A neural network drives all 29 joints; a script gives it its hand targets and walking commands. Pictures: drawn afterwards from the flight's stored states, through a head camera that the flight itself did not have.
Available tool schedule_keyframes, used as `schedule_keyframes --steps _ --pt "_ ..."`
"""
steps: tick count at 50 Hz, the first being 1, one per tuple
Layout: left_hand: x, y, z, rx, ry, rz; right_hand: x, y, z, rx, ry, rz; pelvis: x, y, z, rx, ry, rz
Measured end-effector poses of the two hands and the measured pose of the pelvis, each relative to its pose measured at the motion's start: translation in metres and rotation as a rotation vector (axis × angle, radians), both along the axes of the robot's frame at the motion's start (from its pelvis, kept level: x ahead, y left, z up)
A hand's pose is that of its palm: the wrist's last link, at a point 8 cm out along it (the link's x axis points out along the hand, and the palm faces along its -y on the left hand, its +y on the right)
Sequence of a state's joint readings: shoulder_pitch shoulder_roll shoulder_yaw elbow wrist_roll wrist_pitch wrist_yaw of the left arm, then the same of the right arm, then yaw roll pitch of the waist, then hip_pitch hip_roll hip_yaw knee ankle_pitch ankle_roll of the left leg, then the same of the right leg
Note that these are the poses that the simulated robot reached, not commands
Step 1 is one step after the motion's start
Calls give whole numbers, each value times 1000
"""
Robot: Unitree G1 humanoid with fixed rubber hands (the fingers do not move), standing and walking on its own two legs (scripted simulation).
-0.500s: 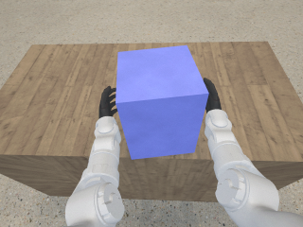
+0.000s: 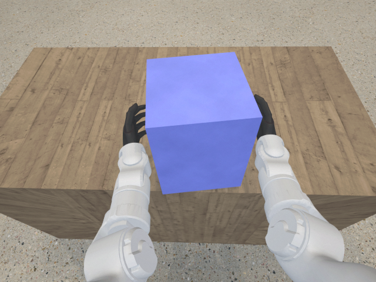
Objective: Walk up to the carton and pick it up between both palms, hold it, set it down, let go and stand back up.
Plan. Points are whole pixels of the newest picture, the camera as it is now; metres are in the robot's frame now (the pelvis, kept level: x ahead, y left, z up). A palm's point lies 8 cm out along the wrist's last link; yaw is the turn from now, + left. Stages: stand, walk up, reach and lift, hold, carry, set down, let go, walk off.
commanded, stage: set down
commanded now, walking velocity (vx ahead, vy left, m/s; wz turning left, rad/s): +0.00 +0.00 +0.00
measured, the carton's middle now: (196, 127) +0.47 +0.03 +0.03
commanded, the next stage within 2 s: none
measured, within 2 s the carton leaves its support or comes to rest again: rests again in 0.10 s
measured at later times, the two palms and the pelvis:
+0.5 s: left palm (133, 142) +0.40 +0.17 +0.05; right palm (264, 132) +0.43 -0.12 +0.05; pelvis +0.00 +0.00 +0.00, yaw +0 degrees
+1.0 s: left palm (134, 146) +0.40 +0.17 +0.04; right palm (264, 137) +0.43 -0.12 +0.05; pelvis +0.00 +0.00 +0.00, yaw +0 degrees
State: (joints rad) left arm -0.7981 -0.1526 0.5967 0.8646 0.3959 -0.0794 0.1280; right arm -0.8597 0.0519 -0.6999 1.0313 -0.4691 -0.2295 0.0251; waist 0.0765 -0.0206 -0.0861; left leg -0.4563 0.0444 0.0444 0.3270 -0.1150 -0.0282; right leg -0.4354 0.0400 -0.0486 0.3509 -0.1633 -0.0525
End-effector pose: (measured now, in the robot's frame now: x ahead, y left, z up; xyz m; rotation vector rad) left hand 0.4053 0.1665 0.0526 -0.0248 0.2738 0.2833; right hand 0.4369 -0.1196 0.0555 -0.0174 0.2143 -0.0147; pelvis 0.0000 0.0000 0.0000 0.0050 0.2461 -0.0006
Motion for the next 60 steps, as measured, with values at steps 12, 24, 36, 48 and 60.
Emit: schedule_keyframes --steps 12,24,36,48,60 --pt "-1 0 -1 6 -5 -2 -1 0 0 -2 -3 -3 1 1 1 1 -14 1" --pt "-1 0 -2 11 -10 -3 -2 0 -1 -7 -7 -4 3 0 1 3 -29 2" --pt "-3 -1 -9 15 3 -5 -7 -2 -5 -13 -6 -6 4 0 1 4 -34 -1" --pt "-5 -1 -13 15 9 -5 -10 -2 -7 -23 -4 0 2 1 1 4 -28 -7" --pt "-2 -1 -16 24 17 -10 -9 -3 -7 -29 1 11 0 2 0 5 -22 -15"
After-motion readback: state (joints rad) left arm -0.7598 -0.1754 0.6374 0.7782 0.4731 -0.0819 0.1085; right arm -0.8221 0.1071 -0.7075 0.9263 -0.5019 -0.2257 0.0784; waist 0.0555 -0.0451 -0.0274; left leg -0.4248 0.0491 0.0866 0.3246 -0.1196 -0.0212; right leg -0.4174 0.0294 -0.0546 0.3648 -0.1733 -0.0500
